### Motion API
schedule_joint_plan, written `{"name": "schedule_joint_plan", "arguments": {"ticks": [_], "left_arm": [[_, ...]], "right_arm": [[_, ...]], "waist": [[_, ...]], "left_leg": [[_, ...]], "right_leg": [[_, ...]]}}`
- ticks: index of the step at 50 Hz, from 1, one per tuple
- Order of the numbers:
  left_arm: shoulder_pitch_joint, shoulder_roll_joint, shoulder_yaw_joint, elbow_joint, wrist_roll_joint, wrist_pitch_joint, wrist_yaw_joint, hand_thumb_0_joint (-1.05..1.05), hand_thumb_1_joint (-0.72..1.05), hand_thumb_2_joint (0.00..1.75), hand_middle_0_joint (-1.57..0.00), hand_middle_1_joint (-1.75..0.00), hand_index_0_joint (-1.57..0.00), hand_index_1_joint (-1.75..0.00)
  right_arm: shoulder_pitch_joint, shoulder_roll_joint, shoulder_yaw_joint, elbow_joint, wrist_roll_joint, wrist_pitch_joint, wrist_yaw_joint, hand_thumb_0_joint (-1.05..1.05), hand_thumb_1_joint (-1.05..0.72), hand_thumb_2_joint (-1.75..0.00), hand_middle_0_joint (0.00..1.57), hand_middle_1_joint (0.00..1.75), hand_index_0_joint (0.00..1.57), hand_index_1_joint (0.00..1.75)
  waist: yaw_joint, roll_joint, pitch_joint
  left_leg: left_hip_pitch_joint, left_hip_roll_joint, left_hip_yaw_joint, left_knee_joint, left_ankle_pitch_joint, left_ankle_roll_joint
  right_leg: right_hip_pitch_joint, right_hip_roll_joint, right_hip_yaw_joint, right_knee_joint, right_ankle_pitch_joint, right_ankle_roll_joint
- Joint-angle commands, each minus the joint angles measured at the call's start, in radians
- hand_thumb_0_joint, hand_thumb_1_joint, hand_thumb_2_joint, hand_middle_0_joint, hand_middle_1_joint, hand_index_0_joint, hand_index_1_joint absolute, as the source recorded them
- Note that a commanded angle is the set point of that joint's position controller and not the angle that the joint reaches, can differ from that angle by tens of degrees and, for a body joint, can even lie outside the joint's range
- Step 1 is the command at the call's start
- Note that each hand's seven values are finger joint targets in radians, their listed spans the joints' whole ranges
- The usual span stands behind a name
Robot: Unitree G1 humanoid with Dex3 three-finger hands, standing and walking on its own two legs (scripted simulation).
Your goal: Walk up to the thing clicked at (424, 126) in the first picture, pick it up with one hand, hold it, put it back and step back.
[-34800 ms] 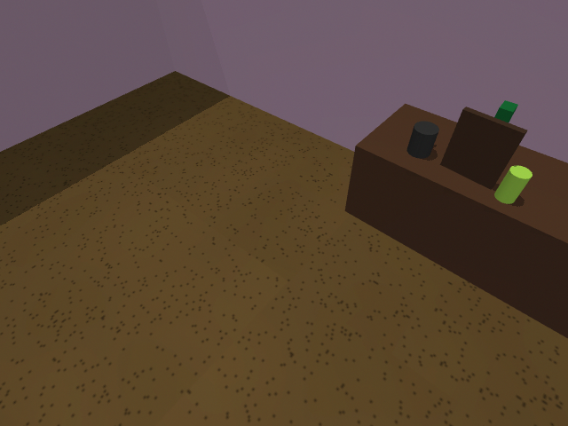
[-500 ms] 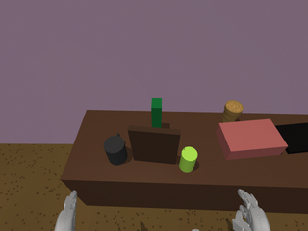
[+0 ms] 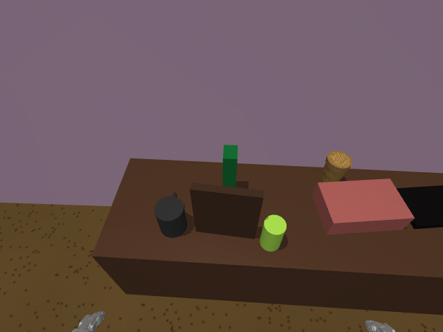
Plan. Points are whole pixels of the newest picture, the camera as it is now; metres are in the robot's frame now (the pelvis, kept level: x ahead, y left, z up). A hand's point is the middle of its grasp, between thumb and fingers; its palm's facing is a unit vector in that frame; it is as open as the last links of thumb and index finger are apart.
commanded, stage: stand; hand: left
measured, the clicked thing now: (172, 212) +0.52 +0.19 -0.28
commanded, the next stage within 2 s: none
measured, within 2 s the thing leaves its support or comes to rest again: neither
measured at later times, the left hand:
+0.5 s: hand out of the picture +0.06 +0.25 -0.12, palm faces +0.01 -0.94 -0.35, open 7.4 cm
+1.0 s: hand out of the picture +0.06 +0.23 -0.12, palm faces -0.02 -0.94 -0.33, open 7.4 cm
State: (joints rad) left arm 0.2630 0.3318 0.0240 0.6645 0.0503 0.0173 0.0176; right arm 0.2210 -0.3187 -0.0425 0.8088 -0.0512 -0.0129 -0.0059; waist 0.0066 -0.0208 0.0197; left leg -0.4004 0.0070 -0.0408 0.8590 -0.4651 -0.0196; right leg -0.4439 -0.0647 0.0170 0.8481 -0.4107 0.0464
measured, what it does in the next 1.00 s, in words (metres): stands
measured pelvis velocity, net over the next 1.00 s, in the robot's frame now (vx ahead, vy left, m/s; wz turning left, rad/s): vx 0.00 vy -0.01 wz -0.01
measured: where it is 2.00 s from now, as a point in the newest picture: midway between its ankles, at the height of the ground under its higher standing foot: outside the picture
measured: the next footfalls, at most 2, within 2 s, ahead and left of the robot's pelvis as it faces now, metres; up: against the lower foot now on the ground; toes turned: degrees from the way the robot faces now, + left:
none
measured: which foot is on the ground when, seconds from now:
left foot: down 0.00-1.00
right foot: down 0.00-1.00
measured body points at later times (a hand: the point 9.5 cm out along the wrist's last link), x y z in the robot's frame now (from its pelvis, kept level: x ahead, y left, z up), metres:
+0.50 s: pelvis +0.00 +0.00 +0.04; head -0.01 -0.01 +0.49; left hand +0.06 +0.29 -0.09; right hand +0.07 -0.28 -0.10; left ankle +0.00 +0.14 -0.70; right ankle +0.02 -0.16 -0.70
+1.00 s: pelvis +0.00 -0.01 +0.04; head +0.01 -0.02 +0.49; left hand +0.06 +0.28 -0.09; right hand +0.04 -0.31 -0.10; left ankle +0.00 +0.14 -0.70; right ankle +0.02 -0.16 -0.70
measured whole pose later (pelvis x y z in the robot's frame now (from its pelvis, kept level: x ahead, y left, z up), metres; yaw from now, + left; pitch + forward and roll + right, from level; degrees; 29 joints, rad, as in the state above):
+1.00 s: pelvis +0.00 -0.01 +0.04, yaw -1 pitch -3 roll +0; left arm 0.12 0.32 0.02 1.15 0.01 -0.01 0.00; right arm 0.17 -0.34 -0.02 1.12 -0.02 0.00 0.00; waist 0.00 0.01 0.08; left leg -0.11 0.03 -0.03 0.39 -0.23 -0.04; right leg -0.17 -0.04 0.00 0.41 -0.19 0.03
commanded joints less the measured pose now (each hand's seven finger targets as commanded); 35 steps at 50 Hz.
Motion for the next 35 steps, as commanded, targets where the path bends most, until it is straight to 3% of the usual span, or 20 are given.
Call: {"name": "schedule_joint_plan", "arguments": {"ticks": [1,2,6,9,11,15,17,25,35], "left_arm": [[-0.065,0.164,0.054,-0.014,-0.007,-0.055,0.013,0.0,0.82,0.9,-0.2,-0.3,-0.2,-0.3],[-0.068,0.165,0.054,0.009,-0.01,-0.054,0.014,0.0,0.9,0.9,-0.2,-0.3,-0.2,-0.3],[-0.071,0.169,0.051,0.102,-0.016,-0.05,0.016,0.0,0.9,0.9,-0.2,-0.3,-0.2,-0.3],[-0.059,0.171,0.046,0.167,-0.022,-0.048,0.017,0.0,0.9,0.9,-0.2,-0.3,-0.2,-0.3],[-0.07,0.175,0.044,0.205,-0.025,-0.046,0.017,0.0,0.9,0.9,-0.2,-0.3,-0.2,-0.3],[-0.101,0.186,0.036,0.268,-0.027,-0.042,0.017,0.0,0.9,0.9,-0.2,-0.3,-0.2,-0.3],[-0.102,0.181,0.03,0.294,-0.03,-0.043,0.014,0.0,0.9,0.9,-0.2,-0.3,-0.2,-0.3],[-0.134,0.194,0.023,0.369,-0.026,-0.044,0.008,0.0,0.9,0.9,-0.2,-0.3,-0.2,-0.3],[-0.17,0.21,0.026,0.405,-0.03,-0.05,0.005,0.0,0.9,0.9,-0.2,-0.3,-0.2,-0.3]], "right_arm": [[-0.039,-0.168,-0.059,-0.06,0.001,-0.03,-0.006,0.0,-0.9,-0.9,0.2,0.3,0.2,0.3],[-0.04,-0.169,-0.058,-0.05,0.001,-0.029,-0.007,0.0,-0.9,-0.9,0.2,0.3,0.2,0.3],[-0.043,-0.189,-0.056,-0.001,0.007,-0.024,-0.012,0.0,-0.9,-0.9,0.2,0.3,0.2,0.3],[-0.041,-0.201,-0.053,0.04,0.013,-0.026,-0.018,0.0,-0.9,-0.9,0.2,0.3,0.2,0.3],[-0.035,-0.197,-0.046,0.065,0.015,-0.025,-0.021,0.0,-0.9,-0.9,0.2,0.3,0.2,0.3],[-0.027,-0.19,-0.035,0.113,0.021,-0.015,-0.022,0.0,-0.9,-0.9,0.2,0.3,0.2,0.3],[-0.028,-0.196,-0.032,0.137,0.023,-0.017,-0.022,0.0,-0.9,-0.9,0.2,0.3,0.2,0.3],[-0.068,-0.184,-0.026,0.189,0.028,-0.011,-0.012,0.0,-0.9,-0.9,0.2,0.3,0.2,0.3],[-0.069,-0.19,-0.023,0.226,0.03,-0.009,-0.005,0.0,-0.9,-0.9,0.2,0.3,0.2,0.3]], "waist": [[0.009,0.059,-0.061],[0.01,0.079,-0.059],[0.014,0.09,-0.053],[0.02,0.1,-0.083],[0.013,0.078,-0.076],[-0.002,0.034,-0.018],[-0.002,0.04,-0.02],[-0.002,-0.002,0.042],[-0.005,0.001,0.025]], "left_leg": [[0.025,0.046,-0.077,-0.22,0.225,0.08],[0.022,0.058,-0.097,-0.254,0.229,0.082],[0.038,0.07,-0.105,-0.316,0.238,0.073],[0.106,0.086,-0.113,-0.336,0.35,0.066],[0.134,0.084,-0.096,-0.354,0.374,0.059],[0.13,0.078,-0.085,-0.411,0.289,0.048],[0.171,0.082,-0.08,-0.428,0.328,0.044],[0.185,0.076,-0.067,-0.509,0.226,0.035],[0.203,0.078,-0.047,-0.537,0.233,0.031]], "right_leg": [[0.1,-0.016,0.039,-0.18,0.206,-0.104],[0.117,-0.009,0.024,-0.168,0.213,-0.098],[0.182,-0.013,0.025,-0.217,0.224,-0.095],[0.228,-0.023,0.018,-0.238,0.309,-0.089],[0.238,-0.031,0.025,-0.269,0.333,-0.089],[0.261,-0.044,0.04,-0.357,0.301,-0.084],[0.269,-0.046,0.038,-0.376,0.322,-0.08],[0.265,-0.046,0.043,-0.475,0.174,-0.067],[0.297,-0.059,0.066,-0.527,0.162,-0.062]]}}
